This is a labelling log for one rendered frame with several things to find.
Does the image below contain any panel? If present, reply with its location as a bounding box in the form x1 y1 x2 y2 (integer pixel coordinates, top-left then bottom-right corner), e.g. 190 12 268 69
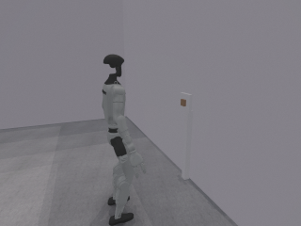
179 92 193 180

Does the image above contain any right robot hand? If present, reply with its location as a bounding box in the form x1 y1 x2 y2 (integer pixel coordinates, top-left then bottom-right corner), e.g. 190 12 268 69
129 152 147 178

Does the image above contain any right robot upper arm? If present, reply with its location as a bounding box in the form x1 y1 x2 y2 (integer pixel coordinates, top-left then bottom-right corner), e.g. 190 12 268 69
111 85 125 125

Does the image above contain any button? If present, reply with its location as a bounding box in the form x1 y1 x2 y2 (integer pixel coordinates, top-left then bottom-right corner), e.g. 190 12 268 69
181 99 186 106

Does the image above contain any robot left shin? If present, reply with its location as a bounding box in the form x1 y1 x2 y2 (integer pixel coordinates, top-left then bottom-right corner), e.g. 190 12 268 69
112 163 124 200

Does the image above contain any robot right thigh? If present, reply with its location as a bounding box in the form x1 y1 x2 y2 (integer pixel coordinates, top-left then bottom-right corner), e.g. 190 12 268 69
113 138 134 189

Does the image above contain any robot right forearm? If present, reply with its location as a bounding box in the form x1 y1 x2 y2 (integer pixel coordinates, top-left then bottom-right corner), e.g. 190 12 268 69
117 115 136 154

